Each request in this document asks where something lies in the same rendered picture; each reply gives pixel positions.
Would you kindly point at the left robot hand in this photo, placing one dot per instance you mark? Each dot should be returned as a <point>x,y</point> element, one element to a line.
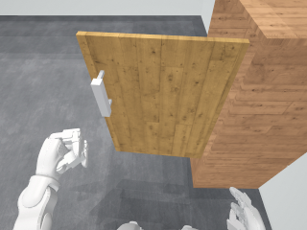
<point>74,152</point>

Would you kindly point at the handle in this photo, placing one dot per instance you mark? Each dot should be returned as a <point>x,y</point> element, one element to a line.
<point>100,94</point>

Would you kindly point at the robot left forearm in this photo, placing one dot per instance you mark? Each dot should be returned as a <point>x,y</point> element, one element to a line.
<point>36,203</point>

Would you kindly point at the right robot hand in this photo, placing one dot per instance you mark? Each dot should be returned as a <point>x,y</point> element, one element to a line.
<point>249,216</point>

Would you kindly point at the cupboard door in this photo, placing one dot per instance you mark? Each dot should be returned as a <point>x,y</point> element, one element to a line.
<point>167,91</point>

